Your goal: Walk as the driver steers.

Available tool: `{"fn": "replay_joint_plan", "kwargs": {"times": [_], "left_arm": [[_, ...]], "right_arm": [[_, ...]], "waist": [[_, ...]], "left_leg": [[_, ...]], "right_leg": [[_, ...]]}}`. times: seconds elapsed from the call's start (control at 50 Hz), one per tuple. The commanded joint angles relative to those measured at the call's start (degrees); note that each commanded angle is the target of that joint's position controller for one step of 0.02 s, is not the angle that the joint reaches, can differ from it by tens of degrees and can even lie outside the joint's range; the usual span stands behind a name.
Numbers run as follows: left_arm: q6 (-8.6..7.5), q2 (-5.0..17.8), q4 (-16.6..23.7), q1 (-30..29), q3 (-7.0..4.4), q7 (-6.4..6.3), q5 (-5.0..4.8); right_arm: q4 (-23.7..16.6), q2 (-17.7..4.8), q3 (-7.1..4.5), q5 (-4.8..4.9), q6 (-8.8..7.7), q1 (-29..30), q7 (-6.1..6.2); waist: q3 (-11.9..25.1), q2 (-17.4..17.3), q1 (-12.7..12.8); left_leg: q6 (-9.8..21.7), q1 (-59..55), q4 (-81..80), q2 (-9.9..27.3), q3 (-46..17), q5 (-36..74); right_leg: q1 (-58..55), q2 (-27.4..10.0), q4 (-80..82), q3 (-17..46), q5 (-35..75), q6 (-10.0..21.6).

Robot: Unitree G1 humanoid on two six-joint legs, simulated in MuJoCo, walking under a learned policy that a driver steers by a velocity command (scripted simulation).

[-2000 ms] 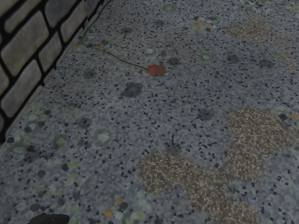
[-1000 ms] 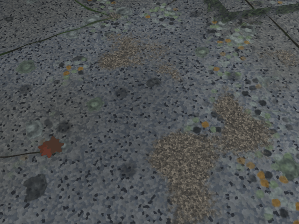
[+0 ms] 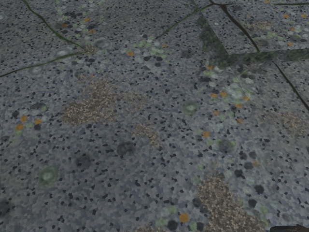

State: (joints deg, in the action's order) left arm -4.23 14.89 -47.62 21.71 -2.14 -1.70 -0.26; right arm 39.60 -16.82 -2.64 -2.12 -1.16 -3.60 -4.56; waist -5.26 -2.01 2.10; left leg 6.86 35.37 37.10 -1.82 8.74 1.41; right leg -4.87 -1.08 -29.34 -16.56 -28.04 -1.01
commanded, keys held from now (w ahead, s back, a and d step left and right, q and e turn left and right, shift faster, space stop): q+shift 0.90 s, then shift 0.10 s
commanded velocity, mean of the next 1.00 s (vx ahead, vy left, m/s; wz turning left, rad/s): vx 0.07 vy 0.00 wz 0.95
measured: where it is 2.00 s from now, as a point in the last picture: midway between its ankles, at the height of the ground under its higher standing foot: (77, 224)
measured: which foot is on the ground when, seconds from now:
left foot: up 0.00-0.00, down 0.02-0.62, up 0.64-1.00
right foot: down 0.00-0.02, up 0.04-0.58, down 0.60-1.00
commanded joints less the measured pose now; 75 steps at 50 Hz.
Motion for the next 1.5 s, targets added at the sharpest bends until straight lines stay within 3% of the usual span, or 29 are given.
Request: {"fn": "replay_joint_plan", "kwargs": {"times": [0.02, 0.04, 0.06, 0.08, 0.1, 0.14, 0.22, 0.32, 0.46, 0.56, 0.58, 0.6, 0.62, 0.64, 0.66, 0.68, 0.74, 0.9, 1.02, 1.08, 1.1, 1.12, 1.14, 1.16, 1.18, 1.22, 1.26, 1.38, 1.5], "left_arm": [[0.09, 8.8, 6.1, -9.1, -2.43, 0.59, -0.99], [0.71, 2.0, 7.6, -3.3, -0.93, 1.08, 0.84], [1.57, 4.7, 10.6, 3.2, -0.98, 0.58, 1.04], [1.87, 7.6, 9.9, 1.7, -0.74, 0.14, 2.17], [2.17, 9.1, 10.2, -2.8, -1.06, 0.09, 2.63], [3.68, 8.5, 11.0, -6.2, -1.06, -0.43, 3.40], [6.11, 5.9, 11.2, -8.0, -0.25, -0.70, 2.86], [7.28, 6.7, 13.4, -15.6, -0.50, -0.41, 2.26], [5.38, 8.3, 13.2, -20.4, -0.65, -0.63, 1.27], [4.14, 9.8, 12.1, -17.0, -0.93, -1.24, 0.14], [3.85, 10.4, 11.9, -15.6, -1.15, -1.73, 0.26], [3.57, 11.8, 11.7, -15.6, -1.53, -2.33, 0.43], [3.92, 15.2, 13.2, -16.2, -2.13, -2.76, 0.78], [4.47, 17.9, 14.8, -18.7, -2.18, -2.15, 1.63], [4.87, 14.1, 13.4, -17.3, -1.72, -1.69, 1.58], [5.11, 11.5, 13.3, -18.5, -1.02, -1.35, 1.14], [5.60, 9.8, 14.2, -19.2, -0.30, -1.24, 1.46], [5.17, 10.8, 11.6, -9.7, -1.85, -0.47, 1.92], [4.54, 11.8, 10.0, -8.9, -2.65, 1.20, 1.79], [5.09, 13.3, 9.1, -6.7, -3.21, 2.12, 2.08], [5.51, 12.4, 9.1, -8.5, -3.03, 2.24, 1.76], [5.54, 9.0, 9.5, -9.1, -2.07, 2.44, 2.06], [5.25, 1.6, 12.6, -11.1, 0.13, 3.52, 2.15], [5.03, 7.2, 14.4, -16.7, -1.22, 3.42, 3.28], [4.45, 10.2, 14.9, -19.0, -2.32, 4.06, 2.15], [3.15, 10.8, 10.9, -11.3, -2.79, 5.32, 2.10], [3.55, 10.4, 8.5, -9.0, -2.88, 5.51, 2.77], [3.78, 7.4, 11.0, -18.3, -2.22, 5.48, 2.21], [2.98, 5.7, 14.8, -26.5, -0.83, 6.16, 2.27]], "right_arm": [[5.0, -8.6, -3.76, -0.54, 0.15, -26.9, 2.89], [3.7, -14.4, -4.78, 0.50, 0.44, -22.4, 3.65], [0.2, -18.7, -6.19, 1.41, 0.74, -21.7, 3.23], [-2.8, -15.9, -6.16, 2.17, 1.72, -15.4, 3.77], [-3.3, -11.5, -4.95, 2.51, 2.35, -12.1, 4.26], [-2.1, -7.6, -3.73, 2.70, 2.32, -10.5, 4.58], [-1.1, -9.9, -4.45, 1.59, 1.57, -11.1, 4.28], [-1.7, -11.1, -5.33, 2.06, 3.36, -12.0, 4.74], [-1.4, -11.6, -5.88, 1.36, 3.83, -14.6, 4.58], [-2.4, -12.2, -5.75, 1.09, 3.87, -10.5, 3.91], [-2.5, -11.8, -5.53, 1.41, 3.71, -9.6, 3.91], [-1.9, -10.2, -5.06, 1.90, 3.36, -11.3, 4.00], [-1.5, -6.3, -4.06, 2.25, 3.04, -16.6, 4.33], [-2.5, -9.2, -4.69, 1.89, 3.09, -16.0, 4.72], [-2.4, -14.3, -5.73, 0.08, 3.16, -12.6, 4.57], [-2.0, -13.8, -5.84, -0.11, 3.50, -12.8, 3.96], [-0.5, -11.7, -5.07, 1.17, 5.11, -15.6, 2.01], [-3.6, -7.8, -2.99, 1.81, 5.96, -6.4, 0.86], [-4.8, -4.7, -1.49, 2.21, 5.86, -4.6, 1.50], [-4.6, -5.4, -1.14, 1.12, 5.33, -4.6, 1.02], [-2.3, -5.1, -0.96, 0.83, 4.79, -9.1, 0.94], [1.7, -6.9, -1.52, 0.54, 3.98, -18.1, 1.39], [2.3, -12.7, -2.61, 0.07, 2.98, -24.4, 2.19], [0.4, -14.3, -2.95, 0.44, 2.32, -20.4, 3.39], [1.0, -11.2, -1.98, 0.45, 1.98, -16.9, 4.13], [1.0, -8.9, -1.12, 1.09, 0.39, -12.9, 4.33], [1.5, -7.4, -0.55, 1.42, -1.37, -13.3, 4.17], [5.4, -7.3, -0.81, 1.57, -3.45, -20.0, 3.61], [9.4, -8.3, -0.74, 1.39, -4.57, -23.2, 4.60]], "waist": [[12.3, 0.6, -14.4], [9.7, -10.0, -7.1], [27.5, -8.8, -5.7], [26.6, -1.0, -5.1], [17.7, 4.3, -4.1], [9.0, 6.7, -1.5], [11.4, 5.8, -1.3], [10.1, -0.2, -4.1], [7.3, -4.9, -6.3], [7.0, -7.1, -3.7], [6.5, -6.7, -2.4], [7.1, -1.7, -2.7], [10.9, 7.9, -5.2], [10.4, 12.9, -4.2], [7.8, 8.3, -3.4], [6.2, 7.1, -4.2], [5.5, 9.1, -4.5], [5.3, 11.1, 0.0], [8.1, 12.6, -0.5], [8.2, 12.3, -0.7], [6.6, 9.4, -3.7], [7.1, 0.4, -7.5], [8.7, -19.1, -10.7], [0.2, -11.4, -11.5], [-3.7, -7.2, -9.1], [-0.9, -6.4, -3.8], [0.7, -5.4, -2.9], [-3.7, -3.3, -5.1], [-6.5, -2.0, -5.8]], "left_leg": [[5.4, -37.0, -7.3, -2.1, -5.9, 6.3], [8.7, -43.2, 1.2, 9.4, -21.4, 52.0], [20.2, -55.2, -7.0, 19.8, -43.9, 51.1], [20.3, -50.0, -14.5, 20.1, -48.8, 24.9], [17.9, -40.6, -18.2, 17.0, -45.5, 9.7], [12.6, -27.6, -20.8, 11.7, -38.3, 7.9], [7.5, -20.7, -17.2, 5.9, -32.1, 19.7], [1.3, -23.2, -20.0, 2.7, -38.8, -9.1], [2.2, -29.3, -17.4, 2.3, -46.4, -8.9], [-0.3, -22.9, -15.1, 0.3, -50.2, -3.0], [-2.4, -19.9, -14.2, -1.3, -50.3, -7.9], [-5.2, -15.7, -10.3, -5.0, -46.4, -21.9], [-7.9, -10.7, 2.0, -10.0, -36.2, -34.8], [-8.9, -3.5, 14.2, -13.7, -23.5, -37.6], [-9.5, -3.4, 20.5, -7.9, -21.5, -31.7], [-9.3, -4.3, 24.0, -6.2, -20.3, -28.0], [-9.9, -4.1, 35.3, -4.4, -15.6, -23.5], [-11.3, -0.1, 23.7, 2.3, -9.5, -23.3], [-7.8, -14.2, 8.5, 0.5, -6.2, -27.5], [-4.2, -24.0, -4.0, -0.3, -4.4, -28.2], [-2.5, -33.9, -10.6, -1.2, -3.5, -24.9], [-0.4, -46.6, -16.1, 1.1, -9.5, -30.4], [4.5, -53.7, -26.0, 20.2, -37.4, -52.9], [9.4, -42.5, -32.3, 24.7, -47.8, -55.8], [8.3, -38.8, -31.8, 21.3, -41.1, -50.2], [4.9, -38.4, -32.0, 14.9, -30.9, -37.0], [4.2, -37.4, -32.8, 12.0, -25.3, -30.6], [5.7, -36.1, -36.3, 11.7, -21.6, -23.7], [5.2, -39.7, -39.6, 14.6, -16.8, -5.1]], "right_leg": [[19.7, -5.8, -38.4, 3.6, 34.7, 0.2], [36.4, 3.1, -59.7, 4.8, -10.2, -2.0], [43.0, 5.2, -67.7, 18.6, -7.6, -3.1], [44.4, 2.2, -64.5, 22.2, -2.4, -2.1], [44.5, 0.5, -58.6, 22.3, 0.4, -2.0], [40.6, -1.8, -48.0, 22.1, 2.6, -2.5], [33.7, -1.9, -36.8, 21.6, 6.2, -3.8], [39.0, 0.0, -28.6, 24.2, 12.4, -3.7], [38.4, 4.0, -17.0, 26.5, 10.5, -1.5], [22.0, 7.0, -1.3, 26.0, 9.8, -0.2], [16.7, 6.3, 5.8, 26.0, 13.3, -0.2], [9.8, 1.8, 13.2, 28.3, 16.9, 0.5], [2.4, -11.7, 15.8, 39.1, 10.9, 3.8], [5.9, -21.2, 18.3, 51.0, 10.6, 10.1], [9.8, -19.6, 16.8, 46.3, 18.3, 12.1], [12.1, -16.1, 14.8, 38.5, 22.7, 11.3], [13.9, -10.7, 12.6, 25.8, 33.4, 10.5], [3.8, -14.4, 10.8, 18.0, 40.3, 11.5], [8.8, -15.5, 6.6, 14.0, 47.0, 11.8], [16.2, -16.4, 11.8, 16.6, 3.8, 10.5], [25.1, -15.0, 10.4, 15.0, -7.3, 9.0], [36.3, -11.0, 0.9, 10.6, -13.1, 6.5], [50.8, -2.8, -23.8, 3.3, -14.3, 2.3], [59.1, -1.7, -28.5, 12.5, -4.4, 1.9], [58.1, -4.6, -29.1, 16.1, 4.7, 1.8], [51.8, -5.0, -26.8, 16.2, 13.1, 1.2], [49.2, -4.6, -28.8, 15.0, 17.2, 0.4], [55.0, -4.6, -22.1, 14.4, 25.1, -1.1], [48.3, -3.3, -8.9, 11.8, 26.3, 3.9]]}}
